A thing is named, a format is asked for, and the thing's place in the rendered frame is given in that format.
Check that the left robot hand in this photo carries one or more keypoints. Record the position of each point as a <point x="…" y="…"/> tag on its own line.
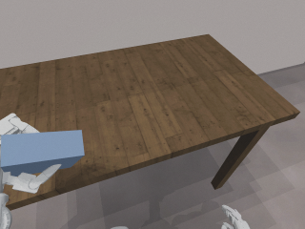
<point x="12" y="125"/>

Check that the sponge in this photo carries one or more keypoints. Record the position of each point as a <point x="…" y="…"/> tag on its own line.
<point x="32" y="153"/>

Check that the table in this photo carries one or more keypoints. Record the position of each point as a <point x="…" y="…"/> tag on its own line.
<point x="141" y="105"/>

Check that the robot left forearm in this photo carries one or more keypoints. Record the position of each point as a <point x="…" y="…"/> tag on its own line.
<point x="5" y="213"/>

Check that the right robot hand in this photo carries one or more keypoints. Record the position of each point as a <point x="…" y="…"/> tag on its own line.
<point x="235" y="219"/>

